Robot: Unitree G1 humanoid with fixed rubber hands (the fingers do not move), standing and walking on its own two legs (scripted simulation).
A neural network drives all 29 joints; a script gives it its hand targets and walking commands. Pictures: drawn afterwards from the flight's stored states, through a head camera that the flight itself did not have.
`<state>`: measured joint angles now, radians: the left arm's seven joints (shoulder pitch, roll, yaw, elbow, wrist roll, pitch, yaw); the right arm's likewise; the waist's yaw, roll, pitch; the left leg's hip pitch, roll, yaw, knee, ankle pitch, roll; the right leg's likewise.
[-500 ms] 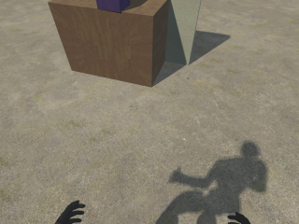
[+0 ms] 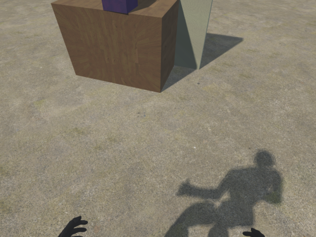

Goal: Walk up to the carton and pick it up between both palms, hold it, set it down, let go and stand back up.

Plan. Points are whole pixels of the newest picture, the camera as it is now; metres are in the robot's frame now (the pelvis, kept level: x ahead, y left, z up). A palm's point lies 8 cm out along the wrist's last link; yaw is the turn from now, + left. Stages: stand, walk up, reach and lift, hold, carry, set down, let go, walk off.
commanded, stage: stand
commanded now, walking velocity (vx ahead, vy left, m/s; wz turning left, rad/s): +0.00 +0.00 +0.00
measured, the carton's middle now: out of the picture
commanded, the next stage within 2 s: walk up in 0.28 s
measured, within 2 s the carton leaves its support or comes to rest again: neither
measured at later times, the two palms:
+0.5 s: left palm out of the picture +0.13 +0.26 -0.09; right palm out of the picture +0.12 -0.26 -0.09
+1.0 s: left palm out of the picture +0.15 +0.48 -0.13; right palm (215, 204) +0.26 -0.14 -0.07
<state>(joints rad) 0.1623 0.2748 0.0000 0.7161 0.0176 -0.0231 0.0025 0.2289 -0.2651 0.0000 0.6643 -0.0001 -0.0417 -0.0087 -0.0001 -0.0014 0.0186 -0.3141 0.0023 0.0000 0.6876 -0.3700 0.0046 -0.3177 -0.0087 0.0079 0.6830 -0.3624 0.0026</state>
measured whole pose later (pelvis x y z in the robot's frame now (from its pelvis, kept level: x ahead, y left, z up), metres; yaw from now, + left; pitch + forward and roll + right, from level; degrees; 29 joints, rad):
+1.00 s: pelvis +0.11 +0.17 -0.02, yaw -3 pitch -1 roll -3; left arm 0.38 0.43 0.00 0.81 0.01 -0.08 -0.01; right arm 0.17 -0.43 0.00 0.72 0.00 -0.08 0.09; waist 0.05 -0.01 0.04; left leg -0.49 0.03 0.05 0.83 -0.31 0.05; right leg -0.24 -0.11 0.17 0.90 -0.49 -0.03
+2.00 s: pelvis +0.52 +0.46 -0.02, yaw -7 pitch -2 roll -2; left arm 0.10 0.49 0.03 0.79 -0.01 -0.07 -0.02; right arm 0.44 -0.42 0.00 0.80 0.00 -0.07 0.01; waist -0.09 0.01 0.09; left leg -0.16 -0.01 -0.07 1.06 -0.52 0.03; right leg -0.45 0.09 -0.04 0.70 -0.20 -0.07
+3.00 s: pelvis +0.86 +0.59 +0.01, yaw -10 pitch -1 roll +1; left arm 0.19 0.47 0.03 0.82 0.00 -0.02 -0.03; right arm 0.39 -0.42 0.00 0.77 0.00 -0.09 0.00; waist -0.04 -0.03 0.07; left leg -0.10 -0.10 0.07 0.46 -0.34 0.09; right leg -0.52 0.03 0.08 0.88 -0.24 -0.02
